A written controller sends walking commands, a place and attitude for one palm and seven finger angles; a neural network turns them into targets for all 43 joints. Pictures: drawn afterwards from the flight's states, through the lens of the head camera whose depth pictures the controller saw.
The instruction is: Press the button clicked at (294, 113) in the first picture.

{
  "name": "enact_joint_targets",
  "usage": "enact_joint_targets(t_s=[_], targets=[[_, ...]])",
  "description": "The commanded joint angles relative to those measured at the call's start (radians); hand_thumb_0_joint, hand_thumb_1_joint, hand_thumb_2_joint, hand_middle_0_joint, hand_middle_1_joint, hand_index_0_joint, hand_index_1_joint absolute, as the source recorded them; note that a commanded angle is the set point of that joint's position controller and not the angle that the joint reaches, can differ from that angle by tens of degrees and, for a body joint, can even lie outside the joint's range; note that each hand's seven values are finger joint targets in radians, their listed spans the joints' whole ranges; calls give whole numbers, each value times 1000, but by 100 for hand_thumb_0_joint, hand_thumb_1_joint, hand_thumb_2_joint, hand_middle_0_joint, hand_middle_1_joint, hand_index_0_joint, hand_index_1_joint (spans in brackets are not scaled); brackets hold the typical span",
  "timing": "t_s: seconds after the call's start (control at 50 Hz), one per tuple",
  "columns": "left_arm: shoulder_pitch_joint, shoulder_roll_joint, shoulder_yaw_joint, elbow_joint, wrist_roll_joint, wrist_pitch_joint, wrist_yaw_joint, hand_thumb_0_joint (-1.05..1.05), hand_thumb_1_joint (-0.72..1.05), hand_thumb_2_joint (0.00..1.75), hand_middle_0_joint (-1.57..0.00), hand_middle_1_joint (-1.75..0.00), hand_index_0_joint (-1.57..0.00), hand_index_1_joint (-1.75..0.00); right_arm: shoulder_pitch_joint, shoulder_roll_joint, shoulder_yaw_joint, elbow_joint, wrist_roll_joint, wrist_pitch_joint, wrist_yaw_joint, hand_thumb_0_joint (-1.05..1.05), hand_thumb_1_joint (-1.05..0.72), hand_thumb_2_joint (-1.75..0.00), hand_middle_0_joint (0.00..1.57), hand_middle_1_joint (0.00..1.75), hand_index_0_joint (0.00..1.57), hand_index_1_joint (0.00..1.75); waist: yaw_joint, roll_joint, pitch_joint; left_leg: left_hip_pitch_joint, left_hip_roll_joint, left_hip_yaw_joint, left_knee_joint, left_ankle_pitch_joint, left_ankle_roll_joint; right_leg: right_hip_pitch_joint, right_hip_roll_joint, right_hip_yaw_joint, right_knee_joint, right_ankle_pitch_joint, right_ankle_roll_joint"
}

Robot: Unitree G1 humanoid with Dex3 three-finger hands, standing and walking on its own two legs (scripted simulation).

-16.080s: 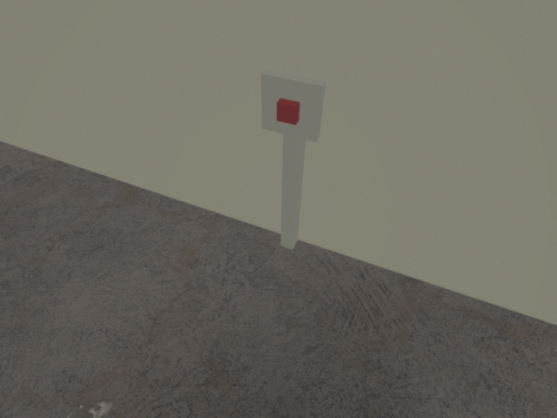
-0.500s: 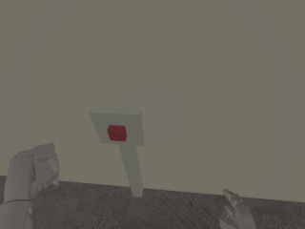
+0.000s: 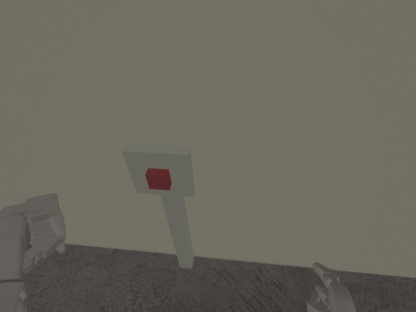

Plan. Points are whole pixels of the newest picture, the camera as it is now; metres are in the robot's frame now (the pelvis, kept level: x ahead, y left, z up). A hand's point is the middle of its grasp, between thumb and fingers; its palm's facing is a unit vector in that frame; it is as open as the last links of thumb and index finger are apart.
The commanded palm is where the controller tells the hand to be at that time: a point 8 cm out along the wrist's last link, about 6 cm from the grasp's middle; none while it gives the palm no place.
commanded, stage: step back with the hand held close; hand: left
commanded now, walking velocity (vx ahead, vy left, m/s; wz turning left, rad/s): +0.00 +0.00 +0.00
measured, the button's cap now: (159, 178) +0.46 +0.21 -0.06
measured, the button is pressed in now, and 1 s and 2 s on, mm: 0 0 0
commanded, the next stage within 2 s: stop stepping back and stand still in 1.42 s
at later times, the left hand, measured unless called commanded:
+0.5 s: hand (43, 240) +0.16 +0.26 +0.16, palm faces +0.28 -0.81 -0.52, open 3.1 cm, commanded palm +0.10 +0.30 +0.17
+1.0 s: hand out of the picture +0.07 +0.28 +0.16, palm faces +0.41 -0.78 -0.47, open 3.1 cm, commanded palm +0.01 +0.32 +0.17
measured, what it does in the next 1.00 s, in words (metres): shifts its weight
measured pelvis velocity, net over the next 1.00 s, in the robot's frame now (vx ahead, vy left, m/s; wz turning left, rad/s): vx -0.11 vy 0.03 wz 0.06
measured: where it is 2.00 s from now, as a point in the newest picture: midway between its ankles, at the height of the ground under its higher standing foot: outside the picture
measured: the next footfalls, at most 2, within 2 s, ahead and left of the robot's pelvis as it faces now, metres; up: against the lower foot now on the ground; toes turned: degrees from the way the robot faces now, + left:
right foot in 1.44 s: -0.25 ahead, -0.06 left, +0.00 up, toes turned -9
left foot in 1.90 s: -0.24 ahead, +0.19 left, +0.00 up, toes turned -1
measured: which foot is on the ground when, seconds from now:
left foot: down 0.00-1.00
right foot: down 0.00-1.00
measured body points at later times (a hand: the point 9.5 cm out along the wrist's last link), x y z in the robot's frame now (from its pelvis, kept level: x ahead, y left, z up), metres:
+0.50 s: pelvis -0.03 +0.02 +0.00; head +0.00 +0.02 +0.44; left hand +0.14 +0.30 +0.18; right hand +0.15 -0.22 -0.09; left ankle +0.00 +0.12 -0.74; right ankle -0.04 -0.10 -0.74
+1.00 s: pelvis -0.11 +0.03 -0.02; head -0.08 +0.05 +0.43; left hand +0.04 +0.32 +0.18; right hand +0.08 -0.20 -0.09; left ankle +0.00 +0.12 -0.74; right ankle -0.04 -0.10 -0.74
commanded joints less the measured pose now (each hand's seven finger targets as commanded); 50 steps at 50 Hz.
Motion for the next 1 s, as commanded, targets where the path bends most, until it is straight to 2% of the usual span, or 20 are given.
enact_joint_targets(t_s=[0.0, 0.04, 0.06, 0.08, 0.1, 0.16, 0.2, 0.24, 0.3, 0.36, 0.46, 0.5, 0.52, 0.64, 0.74, 0.8, 0.84, 0.86, 0.92, 0.98], targets=[[-78, 176, 131, -211, -6, -75, 23, 0, 90, 90, -130, -150, -130, -150, -160, -89, -33, -167, -5, -76, -6, 0, -90, -90, 20, 30, 20, 30, -4, -31, -4, 74, -14, -35, -43, 160, 28, -123, -6, 53, -102, 189, 8], [-112, 140, 92, -169, -5, -74, 18, 0, 90, 90, -130, -150, -130, -150, -154, -91, -31, -160, -5, -71, -6, 0, -90, -90, 20, 30, 20, 30, -16, -37, 24, 68, -13, -35, -53, 137, 30, -134, -8, 53, -102, 157, 10], [-199, 262, 223, -245, 3, -111, 23, 0, 90, 90, -130, -150, -130, -150, -132, -114, -40, -198, -3, -38, 1, 0, -90, -90, 20, 30, 20, 30, -53, -75, 89, -21, 6, -51, -5, 78, 45, -243, -62, 136, -157, 157, 24], [-88, 197, 178, -139, 4, -109, 17, 0, 90, 90, -130, -150, -130, -150, -136, -97, -41, -175, -6, -18, 2, 0, -90, -90, 20, 30, 20, 30, -56, -119, 73, -18, 4, -53, 22, 71, 44, -257, -88, 133, -166, 138, 23], [-78, 197, 172, -149, 6, -111, 14, 0, 90, 90, -130, -150, -130, -150, -150, -98, -45, -183, -7, -7, 3, 0, -90, -90, 20, 30, 20, 30, -51, -123, 75, -17, 1, -48, 27, 78, 44, -268, -93, 135, -171, 158, 27], [6, 162, 142, -160, 8, -124, 11, 0, 90, 90, -130, -150, -130, -150, -137, -108, -52, -193, -8, 23, 9, 0, -90, -90, 20, 30, 20, 30, -63, -70, -17, -18, 17, -50, 10, 150, 39, -220, -91, 95, -103, 205, 27], [42, 180, 159, -211, 4, -132, 12, 0, 90, 90, -130, -150, -130, -150, -144, -111, -58, -208, -6, 36, 8, 0, -90, -90, 20, 30, 20, 30, -61, -36, -93, -1, 25, -47, 4, 241, 42, -177, -81, 81, -52, 302, 36], [69, 209, 184, -273, 2, -138, 17, 0, 90, 90, -130, -150, -130, -150, -136, -112, -63, -227, -3, 49, 9, 0, -90, -90, 20, 30, 20, 30, -59, -32, -168, -1, 33, -55, 12, 347, 43, -122, -73, 67, 5, 385, 35], [105, 249, 226, -331, -5, -142, 26, 0, 90, 90, -130, -150, -130, -150, -145, -111, -67, -244, 0, 60, 3, 0, -90, -90, 20, 30, 20, 30, -54, -22, -225, -1, 43, -60, 29, 428, 43, -104, -65, 67, 52, 449, 34], [132, 244, 229, -331, -10, -142, 33, 0, 90, 90, -130, -150, -130, -150, -136, -105, -70, -252, 4, 66, 2, 0, -90, -90, 20, 30, 20, 30, -57, -31, -213, -35, 54, -68, 31, 445, 42, -110, -58, 64, 80, 454, 34], [136, 216, 212, -279, -10, -143, 39, 0, 90, 90, -130, -150, -130, -150, -127, -114, -78, -244, 6, 65, 2, 0, -90, -90, 20, 30, 20, 30, -66, -33, -151, -112, 75, -93, -7, 323, 44, -147, -44, 69, 84, 322, 34], [116, 213, 206, -282, -6, -147, 39, 0, 90, 90, -130, -150, -130, -150, -132, -121, -80, -244, 5, 57, 1, 0, -90, -90, 20, 30, 20, 30, -67, -7, -129, -159, 82, -101, -34, 207, 50, -152, -38, 76, 83, 253, 34], [116, 211, 203, -279, -2, -151, 41, 0, 90, 90, -130, -150, -130, -150, -129, -119, -77, -243, 6, 54, 1, 0, -90, -90, 20, 30, 20, 30, -69, -20, -119, -194, 87, -111, -47, 156, 53, -142, -37, 80, 91, 229, 33], [90, 219, 213, -333, 21, -180, 48, 0, 90, 90, -130, -150, -130, -150, -132, -127, -71, -260, 1, 26, 2, 0, -90, -90, 20, 30, 20, 30, -71, 22, -75, -444, 103, -166, -125, -249, 82, -43, -21, 103, 144, 85, 29], [71, 216, 222, -370, 33, -201, 54, 0, 90, 90, -130, -150, -130, -150, -115, -128, -72, -255, -7, 0, 1, 0, -90, -90, 20, 30, 20, 30, -74, 39, -67, -513, 112, -183, -126, -367, 84, -46, -10, 110, 159, -20, 23], [67, 220, 229, -365, 36, -210, 57, 0, 90, 90, -130, -150, -130, -150, -115, -131, -77, -246, -11, -15, 1, 0, -90, -90, 20, 30, 20, 30, -74, 51, -61, -508, 111, -187, -118, -416, 78, -92, -1, 122, 142, -118, 15], [68, 213, 225, -368, 39, -220, 59, 0, 90, 90, -130, -150, -130, -150, -104, -126, -76, -237, -12, -24, 3, 0, -90, -90, 20, 30, 20, 30, -77, 56, -61, -503, 107, -193, -106, -409, 75, -108, 1, 135, 141, -117, 6], [71, 218, 230, -360, 38, -223, 61, 0, 90, 90, -130, -150, -130, -150, -102, -121, -76, -233, -13, -27, 4, 0, -90, -90, 20, 30, 20, 30, -77, 30, -59, -483, 96, -190, -79, -375, 72, -136, -5, 158, 125, -94, 1], [60, 225, 225, -356, 31, -236, 64, 0, 90, 90, -130, -150, -130, -150, -91, -111, -77, -208, -15, -29, 8, 0, -90, -90, 20, 30, 20, 30, -87, -57, -85, -341, 46, -148, 56, -242, 45, -268, -65, 239, 34, -49, -22], [21, 221, 199, -332, 31, -239, 74, 0, 90, 90, -130, -150, -130, -150, -73, -111, -84, -177, -13, -19, 12, 0, -90, -90, 20, 30, 20, 30, -98, -145, -71, -183, -7, -101, 245, -206, 14, -490, -156, 304, -82, -196, -61]])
